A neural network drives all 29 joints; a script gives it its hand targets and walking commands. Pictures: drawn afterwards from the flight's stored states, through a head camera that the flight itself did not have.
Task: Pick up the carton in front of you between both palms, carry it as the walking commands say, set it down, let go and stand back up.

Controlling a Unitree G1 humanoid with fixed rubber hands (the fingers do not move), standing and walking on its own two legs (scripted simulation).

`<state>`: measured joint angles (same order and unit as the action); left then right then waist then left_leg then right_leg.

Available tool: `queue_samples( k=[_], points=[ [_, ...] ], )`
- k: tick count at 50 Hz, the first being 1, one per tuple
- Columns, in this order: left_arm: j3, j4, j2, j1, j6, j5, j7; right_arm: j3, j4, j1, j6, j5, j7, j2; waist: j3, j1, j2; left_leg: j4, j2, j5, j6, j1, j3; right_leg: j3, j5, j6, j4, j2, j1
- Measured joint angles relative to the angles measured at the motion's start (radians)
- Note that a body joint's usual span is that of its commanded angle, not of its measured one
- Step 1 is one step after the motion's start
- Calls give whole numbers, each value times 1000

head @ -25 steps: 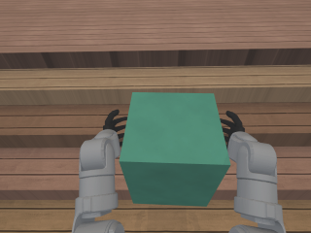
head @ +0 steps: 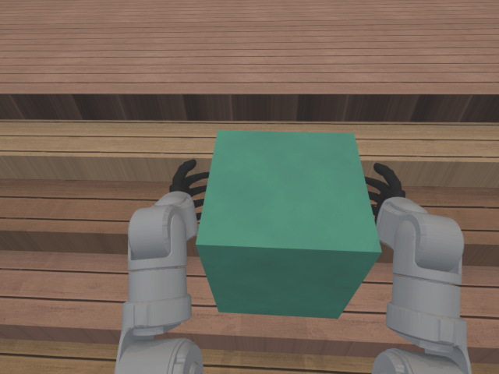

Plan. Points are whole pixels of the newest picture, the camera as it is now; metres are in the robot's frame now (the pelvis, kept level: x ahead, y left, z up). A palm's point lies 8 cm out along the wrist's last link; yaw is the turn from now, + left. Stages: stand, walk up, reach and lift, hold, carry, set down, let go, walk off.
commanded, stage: carry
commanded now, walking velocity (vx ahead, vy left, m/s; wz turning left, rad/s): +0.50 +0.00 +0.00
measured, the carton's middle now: (281, 229) +0.35 +0.01 +0.08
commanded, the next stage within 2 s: none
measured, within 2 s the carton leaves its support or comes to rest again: neither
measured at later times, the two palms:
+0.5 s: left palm (200, 48) +0.65 +0.18 +0.27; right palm (357, 51) +0.61 -0.12 +0.28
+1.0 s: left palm out of the picture +0.97 +0.29 +0.46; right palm out of the picture +1.00 -0.01 +0.44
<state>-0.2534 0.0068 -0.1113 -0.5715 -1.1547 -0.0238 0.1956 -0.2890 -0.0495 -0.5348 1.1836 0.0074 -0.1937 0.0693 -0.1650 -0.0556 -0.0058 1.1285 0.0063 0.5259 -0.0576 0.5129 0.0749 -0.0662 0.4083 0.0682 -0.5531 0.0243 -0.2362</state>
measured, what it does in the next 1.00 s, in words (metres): climbs: left foot 0.13 m higher, then right foot 0.13 m higher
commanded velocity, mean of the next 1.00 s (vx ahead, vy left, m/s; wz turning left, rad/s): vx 0.50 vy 0.00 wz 0.00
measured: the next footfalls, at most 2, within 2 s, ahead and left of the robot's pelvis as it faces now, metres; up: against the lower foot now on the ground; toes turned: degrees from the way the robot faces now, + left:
left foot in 0.22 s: +0.29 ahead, +0.14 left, +0.13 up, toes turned +6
right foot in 0.62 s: +0.55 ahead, -0.03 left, +0.26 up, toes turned -5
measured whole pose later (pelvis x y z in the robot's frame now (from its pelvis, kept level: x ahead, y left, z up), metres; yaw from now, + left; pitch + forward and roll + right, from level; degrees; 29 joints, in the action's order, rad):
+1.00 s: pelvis +0.62 +0.09 +0.27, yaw +1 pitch +3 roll +1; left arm -0.28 0.01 -0.04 -0.81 -1.22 0.05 0.24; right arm -0.40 -0.14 -0.74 1.25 -0.10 -0.18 0.10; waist 0.00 -0.15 0.00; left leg 1.71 0.08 0.52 -0.12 1.17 0.06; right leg -0.10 0.35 0.02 -0.36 -0.05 -0.06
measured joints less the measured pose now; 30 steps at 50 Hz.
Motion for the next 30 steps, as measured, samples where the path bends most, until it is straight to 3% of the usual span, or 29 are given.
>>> queue_samples(
  k=[4, 6, 8, 10, 11, 12, 13, 14, 16, 18, 20, 22, 27, 30],
  points=[
    [17, -31, 7, 5, 15, 20, 14, -42, -15, -35, -6, -7, -4, 18, 36, -45, -2, 729, -44, 195, -36, 349, -60, 18, -3, -22, 86, -13, 76],
    [17, -53, 21, 6, 22, 38, 17, -41, -33, -41, -20, -20, -10, 36, 72, -63, -3, 818, -30, 219, -51, 500, -63, 33, -5, -44, 151, -35, 146],
    [7, -76, 38, 7, 24, 61, 18, -32, -53, -40, -35, -38, -16, 59, 102, -62, -7, 644, 17, 162, -49, 590, -23, 40, -27, -60, 257, -64, 233],
    [-10, -97, 47, 5, 23, 80, 17, -16, -71, -36, -48, -52, -18, 73, 117, -39, -15, 350, 41, 33, -60, 574, 42, 35, -68, -58, 346, -99, 299],
    [-21, -110, 48, 9, 24, 83, 15, -2, -71, -35, -56, -54, -17, 75, 124, -9, -11, 233, 33, -26, -68, 525, 68, 30, -87, -54, 326, -112, 305],
    [-33, -123, 49, 20, 26, 84, 6, 15, -68, -30, -63, -49, -14, 78, 132, 39, -15, 145, 5, 21, -74, 434, 88, 25, -107, -51, 233, -131, 277],
    [-49, -137, 50, 22, 23, 89, -2, 28, -70, -34, -64, -39, -8, 80, 153, 91, -19, 39, -14, -86, -71, 345, 106, 40, -171, -48, 40, -149, 204],
    [-59, -149, 50, 14, 26, 88, -9, 39, -81, -40, -65, -36, -12, 74, 178, 131, -19, 0, -24, -181, -69, 304, 114, 105, -185, -55, -250, -131, 92],
    [-71, -169, 39, 3, 33, 70, -24, 61, -100, -34, -75, -18, -24, 59, 217, 184, -25, -59, -51, -111, -77, 215, 112, 225, -175, -48, -810, -33, -131],
    [-84, -193, 8, 7, 30, 35, -26, 70, -120, -15, -70, 20, -31, 40, 239, 216, -39, -141, -73, -87, -76, 121, 110, 237, -159, -23, -1126, 17, -298],
    [-91, -230, -25, 22, 20, 4, -24, 69, -131, -15, -55, 47, -34, 25, 245, 227, -35, -258, -77, -117, -59, 16, 103, 190, -137, -2, -1250, 24, -443],
    [-89, -265, -40, 26, 13, -17, -23, 64, -134, -37, -44, 67, -34, 13, 247, 232, -14, -379, -68, -141, -55, -90, 85, 118, -62, 15, -1258, 11, -564],
    [-71, -280, -9, -34, -20, -43, -15, 52, -109, -131, -17, 75, -31, -14, 189, 218, 0, -617, -33, -159, -35, -305, 29, -1, 96, 57, -1348, -51, -872],
    [-57, -237, 7, -84, -58, -51, -5, 29, -78, -171, 19, 65, -21, -31, 146, 168, 2, -807, 1, -199, -10, -455, 7, -67, 49, 63, -1058, -83, -923]
  ],
)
